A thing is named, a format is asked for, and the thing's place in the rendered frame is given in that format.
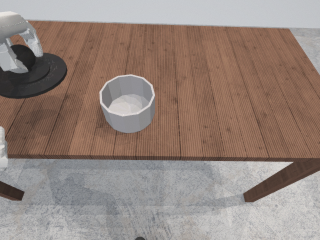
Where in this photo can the pot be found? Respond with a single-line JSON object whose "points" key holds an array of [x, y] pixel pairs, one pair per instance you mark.
{"points": [[128, 103]]}

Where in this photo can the knob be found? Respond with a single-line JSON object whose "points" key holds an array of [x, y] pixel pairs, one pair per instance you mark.
{"points": [[24, 54]]}

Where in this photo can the table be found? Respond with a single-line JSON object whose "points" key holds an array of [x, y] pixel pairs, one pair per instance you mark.
{"points": [[246, 94]]}

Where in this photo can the lid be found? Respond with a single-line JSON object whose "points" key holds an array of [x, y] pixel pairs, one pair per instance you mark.
{"points": [[47, 73]]}

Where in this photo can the left robot hand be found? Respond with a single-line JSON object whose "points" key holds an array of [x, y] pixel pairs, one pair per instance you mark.
{"points": [[11, 24]]}

